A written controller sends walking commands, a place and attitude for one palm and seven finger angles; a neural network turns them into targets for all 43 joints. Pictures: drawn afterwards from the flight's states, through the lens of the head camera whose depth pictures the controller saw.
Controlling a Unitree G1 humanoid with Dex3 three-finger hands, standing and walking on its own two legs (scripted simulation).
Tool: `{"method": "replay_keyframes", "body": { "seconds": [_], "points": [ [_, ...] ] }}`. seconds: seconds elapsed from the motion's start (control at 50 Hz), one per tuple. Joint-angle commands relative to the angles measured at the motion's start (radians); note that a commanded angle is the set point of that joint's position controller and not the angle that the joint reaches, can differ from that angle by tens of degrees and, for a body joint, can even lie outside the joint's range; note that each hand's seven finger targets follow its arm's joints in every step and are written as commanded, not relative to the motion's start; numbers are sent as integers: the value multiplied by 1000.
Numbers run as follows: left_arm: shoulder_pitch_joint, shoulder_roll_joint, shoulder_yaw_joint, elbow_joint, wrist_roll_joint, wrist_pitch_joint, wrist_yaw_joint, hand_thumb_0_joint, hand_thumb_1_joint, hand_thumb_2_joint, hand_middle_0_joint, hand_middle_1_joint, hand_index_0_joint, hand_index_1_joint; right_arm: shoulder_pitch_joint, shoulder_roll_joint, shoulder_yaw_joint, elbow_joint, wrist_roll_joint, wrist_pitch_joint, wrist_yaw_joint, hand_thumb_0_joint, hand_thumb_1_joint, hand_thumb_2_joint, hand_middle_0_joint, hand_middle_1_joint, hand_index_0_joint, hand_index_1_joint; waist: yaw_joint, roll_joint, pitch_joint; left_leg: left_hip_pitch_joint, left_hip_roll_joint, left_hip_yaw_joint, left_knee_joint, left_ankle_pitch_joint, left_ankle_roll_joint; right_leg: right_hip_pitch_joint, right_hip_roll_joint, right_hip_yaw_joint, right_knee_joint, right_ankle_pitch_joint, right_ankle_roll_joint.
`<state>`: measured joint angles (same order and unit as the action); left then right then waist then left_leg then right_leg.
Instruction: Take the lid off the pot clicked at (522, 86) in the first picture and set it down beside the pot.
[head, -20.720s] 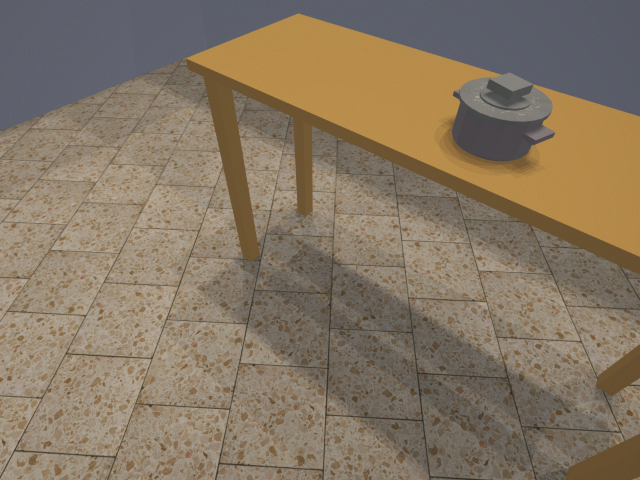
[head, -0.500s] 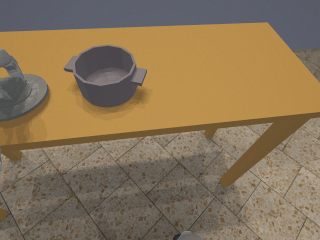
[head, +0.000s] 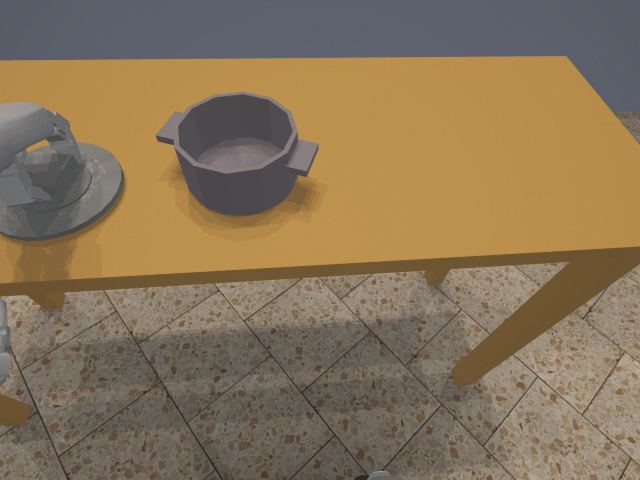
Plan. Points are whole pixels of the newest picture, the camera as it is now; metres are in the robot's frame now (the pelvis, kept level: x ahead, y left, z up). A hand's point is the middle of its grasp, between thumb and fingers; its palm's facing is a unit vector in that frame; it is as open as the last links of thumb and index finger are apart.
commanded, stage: open the fingers wide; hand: left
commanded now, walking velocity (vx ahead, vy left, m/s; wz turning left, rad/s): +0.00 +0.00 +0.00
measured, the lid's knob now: (44, 173) +0.47 +0.34 +0.10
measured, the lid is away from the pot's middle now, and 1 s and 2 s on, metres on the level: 0.24 0.24 0.24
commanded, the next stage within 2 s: raise the empty hand in 0.68 s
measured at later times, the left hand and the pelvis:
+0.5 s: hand (26, 177) +0.44 +0.34 +0.13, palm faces -0.39 -0.09 -0.92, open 10.6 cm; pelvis +0.01 +0.00 +0.01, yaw +0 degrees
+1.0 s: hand (26, 175) +0.44 +0.34 +0.13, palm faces -0.39 -0.10 -0.92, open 11.1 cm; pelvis +0.00 +0.00 +0.01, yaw +0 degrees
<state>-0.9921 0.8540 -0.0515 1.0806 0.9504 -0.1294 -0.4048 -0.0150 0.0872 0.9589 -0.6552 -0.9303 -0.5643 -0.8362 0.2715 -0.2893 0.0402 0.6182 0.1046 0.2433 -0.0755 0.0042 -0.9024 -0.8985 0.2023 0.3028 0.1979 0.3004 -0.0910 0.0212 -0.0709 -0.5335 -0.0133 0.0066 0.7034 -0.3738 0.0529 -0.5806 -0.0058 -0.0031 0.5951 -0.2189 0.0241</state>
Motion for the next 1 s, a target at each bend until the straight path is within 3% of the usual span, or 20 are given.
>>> {"method": "replay_keyframes", "body": {
  "seconds": [0.0,0.04,0.06,0.08,0.14,0.18,0.22,0.24,0.28,0.34,0.42,0.46,0.52,0.56,0.66,0.7,0.76,0.88,0.92,0.98],
  "points": [
    [-296,273,84,-110,0,8,29,0,181,947,-552,-830,-562,-823,83,-178,-57,-78,-6,-11,-10,0,-900,-900,200,300,200,300,-15,11,-298,99,-27,7,-108,291,8,214,65,-44,-38,159,-70],
    [-314,224,55,-165,-7,6,27,0,152,930,-537,-820,-546,-814,74,-170,-64,-82,-10,-5,-7,0,-900,-900,200,300,200,300,-18,41,-330,146,-23,0,-106,362,10,217,63,-43,-43,187,-69],
    [-284,239,75,-155,-10,3,30,0,137,922,-529,-814,-538,-808,71,-172,-64,-82,-8,-3,-5,0,-900,-900,200,300,200,300,-13,43,-327,162,-21,-1,-99,400,8,208,66,-45,-42,197,-71],
    [-283,252,87,-152,-12,5,31,0,122,914,-522,-808,-530,-803,71,-172,-62,-79,-10,0,-4,0,-900,-900,200,300,200,300,-14,41,-319,158,-19,0,-100,398,7,207,65,-46,-41,197,-69],
    [-282,199,48,-146,-22,12,29,0,75,894,-502,-787,-508,-783,71,-169,-64,-78,-9,2,-1,0,-900,-900,200,300,200,300,-20,38,-284,161,-20,-6,-113,376,8,191,66,-51,-54,171,-71],
    [-247,242,88,-146,-22,7,33,0,44,881,-489,-773,-493,-769,69,-173,-62,-79,-9,3,1,0,-900,-900,200,300,200,300,-9,21,-296,157,-20,-2,-110,389,8,212,66,-48,-51,187,-70],
    [-284,198,46,-157,-25,13,29,0,13,868,-476,-758,-479,-755,66,-172,-64,-74,-10,5,1,0,-900,-900,200,300,200,300,-22,12,-281,146,-20,0,-125,337,10,209,63,-48,-63,168,-69],
    [-278,218,67,-168,-25,12,32,0,-3,861,-469,-750,-472,-748,67,-172,-66,-76,-8,6,2,0,-900,-900,200,300,200,300,-15,15,-283,152,-19,-1,-127,347,10,216,62,-48,-63,170,-71],
    [-267,222,78,-211,-26,5,37,0,-34,847,-455,-737,-458,-735,61,-168,-67,-81,-12,7,5,0,-900,-900,200,300,200,300,-6,62,-328,194,-17,-12,-121,429,8,225,63,-46,-55,197,-73],
    [-255,190,60,-192,-37,8,35,0,-80,826,-435,-716,-436,-715,61,-167,-69,-78,-12,7,8,0,-900,-900,200,300,200,300,-14,36,-288,190,-16,-12,-130,395,10,214,64,-49,-72,171,-71],
    [-258,210,75,-182,-42,11,37,0,-98,825,-432,-701,-432,-701,67,-173,-68,-72,-11,7,6,0,-900,-900,200,300,200,300,-15,0,-269,161,-18,-5,-142,347,14,231,62,-48,-78,169,-71],
    [-279,157,24,-173,-35,14,36,0,-100,830,-435,-697,-435,-697,65,-175,-68,-67,-11,4,5,0,-900,-900,200,300,200,300,-26,28,-253,175,-19,-6,-143,350,12,201,63,-50,-81,166,-76],
    [-243,231,81,-137,-27,11,41,0,-103,834,-437,-692,-437,-692,74,-177,-64,-71,-11,-2,3,0,-900,-900,200,300,200,300,-9,-13,-260,121,-27,5,-144,290,13,249,60,-44,-72,159,-73],
    [-281,194,49,-180,-26,8,39,0,-103,836,-438,-690,-438,-690,62,-174,-68,-73,-10,2,3,0,-900,-900,200,300,200,300,-16,44,-279,160,-22,-3,-142,349,11,231,59,-44,-71,180,-78],
    [-253,225,72,-137,-25,5,41,0,-106,841,-441,-684,-441,-684,69,-178,-66,-76,-10,-3,0,0,-900,-900,200,300,200,300,-12,12,-264,132,-26,5,-141,310,12,242,59,-43,-71,172,-76],
    [-270,206,46,-105,-21,14,38,0,-107,844,-443,-680,-443,-680,73,-180,-63,-71,-10,-4,-3,0,-900,-900,200,300,200,300,-26,-8,-228,105,-26,7,-146,252,12,218,59,-46,-75,135,-72],
    [-282,236,75,-169,-11,4,45,0,-108,846,-445,-678,-445,-678,66,-175,-67,-80,-10,-3,-2,0,-900,-900,200,300,200,300,-6,60,-293,158,-26,-2,-141,339,9,236,60,-43,-66,169,-80],
    [-363,292,100,-192,-15,17,47,0,-108,846,-445,-678,-445,-678,67,-173,-64,-72,-11,-3,-13,0,-900,-900,200,300,200,300,-19,38,-306,149,-28,2,-155,278,19,275,55,-32,-86,158,-72],
    [-407,271,77,-218,-12,21,47,0,-108,846,-445,-678,-445,-678,65,-169,-65,-68,-11,-9,-18,0,-900,-900,200,300,200,300,-23,71,-308,176,-26,-4,-166,285,19,272,55,-34,-97,153,-74],
    [-427,333,127,-282,-8,18,57,0,-108,846,-445,-678,-445,-678,61,-166,-64,-67,-13,-11,-18,0,-900,-900,200,300,200,300,-12,125,-365,233,-21,-16,-167,371,15,298,55,-33,-99,188,-77]
  ]
}}
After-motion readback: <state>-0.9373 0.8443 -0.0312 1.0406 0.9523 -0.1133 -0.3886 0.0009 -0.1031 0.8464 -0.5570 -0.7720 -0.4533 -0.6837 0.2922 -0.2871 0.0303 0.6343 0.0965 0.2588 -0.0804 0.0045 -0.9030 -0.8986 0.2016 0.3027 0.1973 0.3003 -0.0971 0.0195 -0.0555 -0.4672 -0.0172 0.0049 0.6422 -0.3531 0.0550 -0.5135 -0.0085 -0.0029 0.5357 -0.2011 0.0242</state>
